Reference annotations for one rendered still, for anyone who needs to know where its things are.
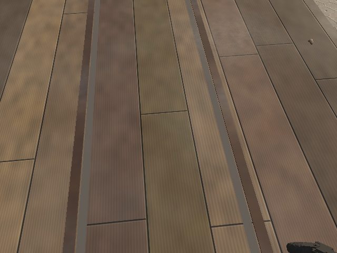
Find robot right hand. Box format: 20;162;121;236
286;241;337;253

